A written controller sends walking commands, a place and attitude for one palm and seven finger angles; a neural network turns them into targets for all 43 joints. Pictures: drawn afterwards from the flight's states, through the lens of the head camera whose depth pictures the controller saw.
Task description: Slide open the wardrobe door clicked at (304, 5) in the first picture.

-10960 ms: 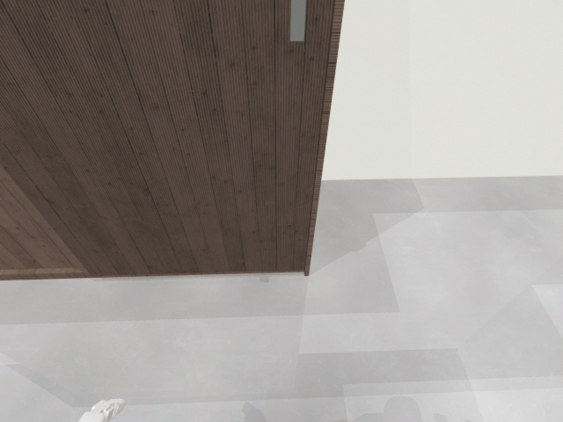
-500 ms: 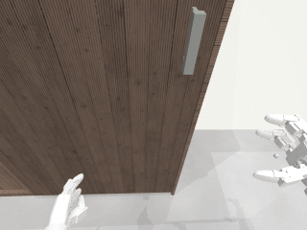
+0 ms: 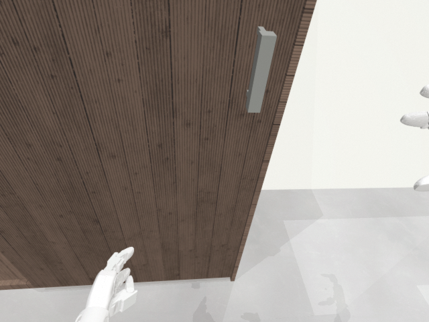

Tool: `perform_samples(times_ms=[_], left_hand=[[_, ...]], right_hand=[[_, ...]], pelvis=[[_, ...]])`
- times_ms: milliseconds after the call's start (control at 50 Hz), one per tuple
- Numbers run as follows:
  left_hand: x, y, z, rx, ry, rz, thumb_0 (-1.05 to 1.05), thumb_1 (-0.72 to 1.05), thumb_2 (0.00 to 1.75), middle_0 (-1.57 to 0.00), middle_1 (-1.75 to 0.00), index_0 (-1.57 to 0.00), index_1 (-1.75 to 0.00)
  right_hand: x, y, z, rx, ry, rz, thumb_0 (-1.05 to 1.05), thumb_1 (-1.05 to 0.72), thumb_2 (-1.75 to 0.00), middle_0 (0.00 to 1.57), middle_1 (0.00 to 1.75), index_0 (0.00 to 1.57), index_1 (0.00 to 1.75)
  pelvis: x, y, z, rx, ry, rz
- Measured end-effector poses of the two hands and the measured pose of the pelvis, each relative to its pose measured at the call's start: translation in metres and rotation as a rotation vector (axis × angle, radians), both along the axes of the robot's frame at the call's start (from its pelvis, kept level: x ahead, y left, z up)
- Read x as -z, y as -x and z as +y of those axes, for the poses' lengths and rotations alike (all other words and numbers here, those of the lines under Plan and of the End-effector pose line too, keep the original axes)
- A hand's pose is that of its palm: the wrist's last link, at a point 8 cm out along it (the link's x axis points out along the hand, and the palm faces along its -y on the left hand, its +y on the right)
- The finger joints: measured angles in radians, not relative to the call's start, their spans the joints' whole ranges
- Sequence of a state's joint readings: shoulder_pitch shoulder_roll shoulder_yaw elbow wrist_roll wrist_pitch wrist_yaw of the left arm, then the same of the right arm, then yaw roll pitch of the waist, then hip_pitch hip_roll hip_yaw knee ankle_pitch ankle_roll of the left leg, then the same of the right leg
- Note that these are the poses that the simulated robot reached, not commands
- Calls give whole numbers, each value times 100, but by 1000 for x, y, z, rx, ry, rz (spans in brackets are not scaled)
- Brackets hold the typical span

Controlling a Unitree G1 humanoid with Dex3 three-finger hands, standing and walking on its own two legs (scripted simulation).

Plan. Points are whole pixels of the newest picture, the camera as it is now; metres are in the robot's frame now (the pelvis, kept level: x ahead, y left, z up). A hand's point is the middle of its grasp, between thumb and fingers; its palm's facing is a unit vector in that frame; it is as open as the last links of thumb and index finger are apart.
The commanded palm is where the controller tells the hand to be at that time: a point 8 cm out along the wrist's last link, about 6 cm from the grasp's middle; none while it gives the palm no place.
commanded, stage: raise the hand with hooked fingers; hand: right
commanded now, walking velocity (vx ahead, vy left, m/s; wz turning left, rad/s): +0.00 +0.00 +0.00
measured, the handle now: (257, 70) +0.49 -0.08 +0.28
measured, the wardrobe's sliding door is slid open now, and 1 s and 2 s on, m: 0.00 0.00 0.00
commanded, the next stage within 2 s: move the hooked fingers beside the handle in 0.48 s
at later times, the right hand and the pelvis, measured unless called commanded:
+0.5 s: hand (410, 147) +0.29 -0.28 +0.26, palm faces +0.07 +0.99 -0.16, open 14.0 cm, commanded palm +0.24 -0.32 +0.28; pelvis +0.00 +0.00 +0.00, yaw +0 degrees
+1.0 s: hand (366, 124) +0.32 -0.22 +0.27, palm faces -0.08 +0.99 -0.10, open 13.9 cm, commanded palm +0.29 -0.28 +0.28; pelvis +0.01 +0.00 +0.00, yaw +1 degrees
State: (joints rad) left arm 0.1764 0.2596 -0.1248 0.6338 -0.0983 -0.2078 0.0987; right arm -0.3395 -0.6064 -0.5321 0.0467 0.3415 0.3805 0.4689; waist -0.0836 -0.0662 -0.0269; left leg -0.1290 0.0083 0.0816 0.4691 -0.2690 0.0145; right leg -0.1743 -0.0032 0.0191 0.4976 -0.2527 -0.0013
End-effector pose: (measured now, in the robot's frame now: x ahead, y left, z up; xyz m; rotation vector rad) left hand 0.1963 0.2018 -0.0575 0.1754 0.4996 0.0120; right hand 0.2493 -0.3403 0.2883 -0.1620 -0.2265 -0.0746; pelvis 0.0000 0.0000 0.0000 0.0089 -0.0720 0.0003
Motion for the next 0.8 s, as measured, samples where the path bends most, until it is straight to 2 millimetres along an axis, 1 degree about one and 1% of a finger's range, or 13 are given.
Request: perform_samples(times_ms=[40, 80, 140, 200, 280, 340, 380, 440, 500, 600, 700, 760, 800], left_hand=[[2, 2, 5, -8, -1, 10, 1, 90, 90, -20, -30, -21, -30], [4, 3, 11, -18, 0, 21, 1, 90, 90, -20, -30, -21, -30], [5, 6, 19, -38, -1, 29, 1, 90, 90, -20, -30, -21, -30], [3, 6, 24, -54, -10, 23, 1, 90, 90, -20, -30, -21, -30], [-5, 3, 25, -59, -22, -6, 1, 90, 90, -20, -30, -21, -30], [-9, -2, 22, -50, -22, -21, 1, 90, 90, -20, -30, -20, -30], [-8, -5, 20, -40, -17, -19, 1, 90, 90, -20, -30, -20, -30], [-4, -9, 17, -27, -6, -12, 1, 90, 90, -20, -30, -21, -30], [-1, -11, 13, -20, 5, -3, 1, 90, 90, -20, -30, -21, -30], [-2, -12, 8, -18, 15, -10, 1, 90, 90, -20, -30, -21, -30], [-5, -12, 7, -9, 11, -12, 1, 90, 90, -20, -30, -21, -30], [-3, -13, 9, -5, 5, 0, 1, 90, 90, -20, -30, -21, -30], [0, -13, 10, -5, 0, 10, 1, 90, 90, -20, -30, -21, -30]], right_hand=[[-2, -7, -5, 21, -8, 42, -1, 50, -30, 31, 120, 31, 120], [6, -14, -5, 17, -14, 103, -1, 50, -30, 31, 120, 30, 120], [26, -20, 6, -34, -17, 187, -1, 50, -30, 30, 120, 30, 120], [38, -19, 22, -100, -16, 181, -1, 50, -30, 30, 120, 30, 120], [27, -11, 29, -107, -16, 53, -1, 50, -30, 31, 120, 30, 120], [13, -7, 16, -44, -33, -8, -1, 50, -30, 31, 120, 31, 120], [9, -8, 7, 3, -48, 11, -1, 50, -30, 31, 120, 31, 120], [13, -13, 1, 39, -38, 97, -1, 50, -30, 31, 120, 31, 120], [23, -17, 10, 0, -9, 169, -1, 50, -30, 30, 120, 30, 120], [24, -14, 26, -99, 0, 116, -1, 50, -30, 30, 120, 30, 120], [13, -10, 12, -44, -47, 35, -1, 50, -30, 31, 120, 31, 120], [16, -17, 5, 6, -63, 87, -1, 50, -30, 31, 120, 31, 120], [23, -24, 10, 4, -51, 139, -1, 50, -30, 31, 120, 30, 120]], pelvis=[[0, 1, 0, 2, 2, 8], [0, 2, 0, 0, 3, 16], [0, 3, 0, -8, 5, 24], [1, 1, -1, -17, 6, 21], [1, -4, 2, -24, 5, 11], [1, -5, 3, -21, 3, 4], [1, -5, 4, -15, 2, 4], [1, -3, 3, -6, 3, 12], [0, -2, 1, -3, 6, 19], [0, -5, 1, -12, 7, 19], [0, -9, 4, -11, 4, 13], [1, -7, 3, -2, 3, 13], [0, -5, 2, 3, 3, 16]])
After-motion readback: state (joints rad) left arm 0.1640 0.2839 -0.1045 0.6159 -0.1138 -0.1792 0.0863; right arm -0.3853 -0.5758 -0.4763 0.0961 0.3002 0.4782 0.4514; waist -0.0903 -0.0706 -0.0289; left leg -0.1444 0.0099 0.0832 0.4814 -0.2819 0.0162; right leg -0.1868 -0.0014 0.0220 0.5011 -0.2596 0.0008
